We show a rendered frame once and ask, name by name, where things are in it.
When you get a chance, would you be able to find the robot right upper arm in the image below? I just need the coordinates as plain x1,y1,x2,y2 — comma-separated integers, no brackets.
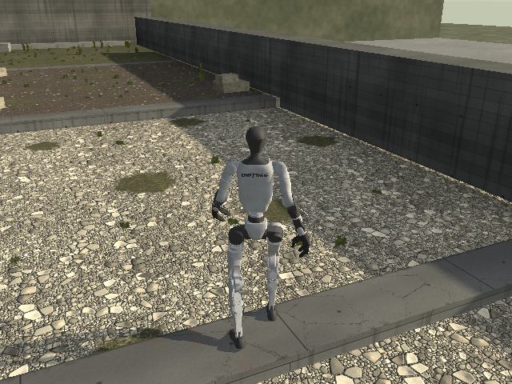
272,161,294,207

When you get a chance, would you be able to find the robot left forearm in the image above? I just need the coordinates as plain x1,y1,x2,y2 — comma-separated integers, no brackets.
212,190,224,211

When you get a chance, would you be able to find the robot left upper arm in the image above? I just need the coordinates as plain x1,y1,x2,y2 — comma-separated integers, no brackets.
215,161,239,202

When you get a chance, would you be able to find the left robot hand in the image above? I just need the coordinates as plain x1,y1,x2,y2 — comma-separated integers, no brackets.
212,207,230,222

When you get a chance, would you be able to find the left robot foot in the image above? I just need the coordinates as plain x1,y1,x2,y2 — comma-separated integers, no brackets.
229,329,246,349

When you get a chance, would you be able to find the right robot hand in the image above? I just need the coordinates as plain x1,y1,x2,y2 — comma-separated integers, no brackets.
291,233,310,258

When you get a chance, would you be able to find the robot left thigh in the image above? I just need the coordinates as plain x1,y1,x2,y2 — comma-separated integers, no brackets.
227,225,245,293

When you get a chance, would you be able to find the robot right forearm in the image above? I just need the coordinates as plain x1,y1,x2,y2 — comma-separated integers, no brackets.
287,194,306,236

